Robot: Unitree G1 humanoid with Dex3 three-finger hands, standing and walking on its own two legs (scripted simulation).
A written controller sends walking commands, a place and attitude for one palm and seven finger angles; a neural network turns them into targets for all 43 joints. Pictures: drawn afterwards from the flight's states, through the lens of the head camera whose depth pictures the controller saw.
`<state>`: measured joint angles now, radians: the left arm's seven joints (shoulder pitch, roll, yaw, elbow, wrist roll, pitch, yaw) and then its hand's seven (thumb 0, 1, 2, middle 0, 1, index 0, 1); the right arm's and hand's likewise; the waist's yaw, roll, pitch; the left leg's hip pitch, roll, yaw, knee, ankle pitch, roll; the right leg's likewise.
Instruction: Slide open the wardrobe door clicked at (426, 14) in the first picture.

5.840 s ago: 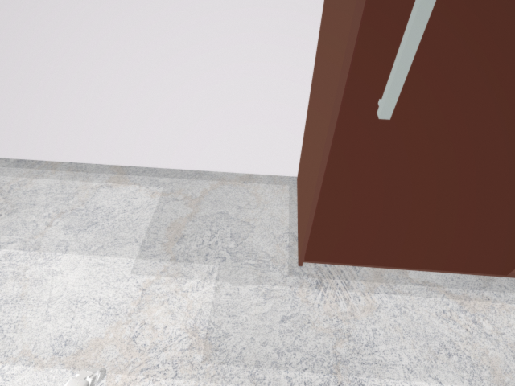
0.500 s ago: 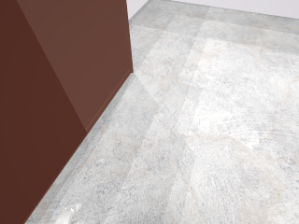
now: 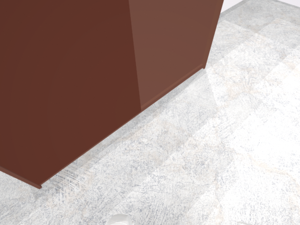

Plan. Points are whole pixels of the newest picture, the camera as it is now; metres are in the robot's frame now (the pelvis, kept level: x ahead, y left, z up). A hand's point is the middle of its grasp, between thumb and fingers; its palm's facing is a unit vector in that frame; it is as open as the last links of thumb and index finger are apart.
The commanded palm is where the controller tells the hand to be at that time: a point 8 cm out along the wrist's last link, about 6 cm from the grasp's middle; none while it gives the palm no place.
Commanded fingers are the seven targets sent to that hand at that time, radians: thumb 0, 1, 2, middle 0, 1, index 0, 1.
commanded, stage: turn to face it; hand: left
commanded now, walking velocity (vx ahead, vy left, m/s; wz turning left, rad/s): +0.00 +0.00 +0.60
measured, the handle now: out of the picture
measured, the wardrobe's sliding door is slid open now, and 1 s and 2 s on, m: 0.00 0.00 0.00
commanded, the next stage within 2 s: take the last steps up to it in 1.36 s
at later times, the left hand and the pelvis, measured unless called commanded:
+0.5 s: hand out of the picture +0.11 +0.27 -0.14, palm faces +0.29 -0.93 -0.25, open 7.4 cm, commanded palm none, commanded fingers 0.00 0.90 0.90 -0.20 -0.30 -0.20 -0.30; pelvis +0.02 +0.03 +0.01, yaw +17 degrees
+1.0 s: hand out of the picture -0.06 +0.21 -0.17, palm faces +0.59 -0.77 -0.25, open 7.4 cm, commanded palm none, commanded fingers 0.00 0.90 0.90 -0.20 -0.30 -0.20 -0.30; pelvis +0.01 +0.01 -0.01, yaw +36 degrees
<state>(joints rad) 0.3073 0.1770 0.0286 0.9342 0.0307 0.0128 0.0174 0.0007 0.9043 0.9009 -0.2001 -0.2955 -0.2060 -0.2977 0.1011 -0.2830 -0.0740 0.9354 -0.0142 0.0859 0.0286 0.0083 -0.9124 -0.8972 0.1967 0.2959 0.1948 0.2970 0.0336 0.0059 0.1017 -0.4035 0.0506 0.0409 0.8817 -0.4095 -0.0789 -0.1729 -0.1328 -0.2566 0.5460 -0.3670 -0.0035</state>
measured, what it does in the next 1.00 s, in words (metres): steps on the spot, turning left: left foot, then right foot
